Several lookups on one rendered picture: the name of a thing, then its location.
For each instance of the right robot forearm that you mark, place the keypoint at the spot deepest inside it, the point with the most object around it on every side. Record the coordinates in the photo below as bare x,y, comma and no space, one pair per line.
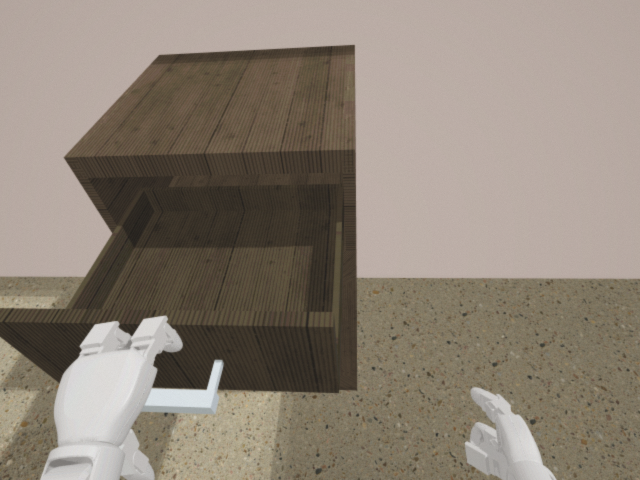
528,470

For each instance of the cabinet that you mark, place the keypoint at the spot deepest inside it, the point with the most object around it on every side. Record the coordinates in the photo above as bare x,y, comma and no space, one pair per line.
234,118

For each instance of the drawer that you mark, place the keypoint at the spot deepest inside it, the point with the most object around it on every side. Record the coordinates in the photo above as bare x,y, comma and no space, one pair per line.
251,275

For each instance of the left robot forearm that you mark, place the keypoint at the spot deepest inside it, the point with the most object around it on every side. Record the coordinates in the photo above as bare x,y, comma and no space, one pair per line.
84,460

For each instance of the right robot hand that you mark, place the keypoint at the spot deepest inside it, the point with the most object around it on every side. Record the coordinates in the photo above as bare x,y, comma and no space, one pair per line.
493,451

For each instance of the left robot hand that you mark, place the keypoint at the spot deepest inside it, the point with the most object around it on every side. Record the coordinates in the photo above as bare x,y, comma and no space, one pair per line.
103,391

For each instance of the handle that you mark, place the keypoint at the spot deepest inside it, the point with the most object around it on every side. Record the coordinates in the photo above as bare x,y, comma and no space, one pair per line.
187,401

